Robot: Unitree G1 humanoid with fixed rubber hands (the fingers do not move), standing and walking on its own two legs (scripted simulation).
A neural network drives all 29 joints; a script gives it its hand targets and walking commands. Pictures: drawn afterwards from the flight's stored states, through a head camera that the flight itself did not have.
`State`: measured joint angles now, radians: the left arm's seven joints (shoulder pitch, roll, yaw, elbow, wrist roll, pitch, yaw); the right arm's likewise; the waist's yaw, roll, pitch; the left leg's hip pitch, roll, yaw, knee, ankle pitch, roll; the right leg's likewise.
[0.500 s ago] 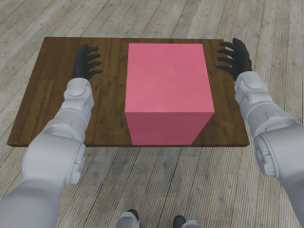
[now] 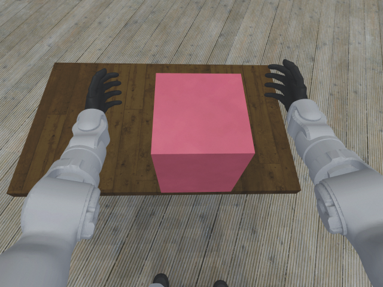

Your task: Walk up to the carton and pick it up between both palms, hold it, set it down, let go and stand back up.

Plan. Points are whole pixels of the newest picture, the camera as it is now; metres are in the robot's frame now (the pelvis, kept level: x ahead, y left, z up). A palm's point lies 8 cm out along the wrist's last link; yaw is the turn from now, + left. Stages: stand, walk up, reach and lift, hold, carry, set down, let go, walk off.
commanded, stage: set down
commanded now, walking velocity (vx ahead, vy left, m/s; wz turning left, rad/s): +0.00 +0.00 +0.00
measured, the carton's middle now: (197, 138) +0.48 +0.02 -0.08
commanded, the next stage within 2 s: none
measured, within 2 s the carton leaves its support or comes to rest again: neither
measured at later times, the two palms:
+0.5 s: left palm (98, 145) +0.40 +0.23 +0.02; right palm (293, 144) +0.41 -0.18 +0.02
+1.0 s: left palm (100, 192) +0.32 +0.22 -0.03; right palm (290, 190) +0.33 -0.17 -0.03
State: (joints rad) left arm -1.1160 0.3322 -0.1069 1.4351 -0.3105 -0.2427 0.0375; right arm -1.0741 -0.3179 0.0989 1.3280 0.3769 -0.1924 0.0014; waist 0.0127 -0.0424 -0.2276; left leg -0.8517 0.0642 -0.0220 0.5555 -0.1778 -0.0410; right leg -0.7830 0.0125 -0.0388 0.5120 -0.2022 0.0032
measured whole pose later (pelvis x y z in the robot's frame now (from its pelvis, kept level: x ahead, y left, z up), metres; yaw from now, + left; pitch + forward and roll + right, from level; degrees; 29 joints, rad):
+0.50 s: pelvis +0.00 +0.01 +0.01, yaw -1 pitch +21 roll -2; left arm -0.78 0.24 -0.03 1.27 -0.24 -0.37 0.05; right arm -0.75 -0.28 0.12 1.24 0.37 -0.37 0.00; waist 0.05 0.00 -0.19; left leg -0.74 0.06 0.01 0.56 -0.20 -0.03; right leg -0.67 0.01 -0.01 0.51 -0.21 0.02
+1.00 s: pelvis -0.01 +0.00 +0.00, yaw +0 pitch +17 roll -1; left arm -0.45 0.21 -0.01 1.13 -0.23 -0.49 0.02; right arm -0.45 -0.16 0.11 1.14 0.31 -0.54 -0.04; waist 0.03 -0.02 -0.14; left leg -0.67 0.06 0.00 0.59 -0.22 -0.04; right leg -0.62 0.00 -0.02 0.57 -0.25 0.01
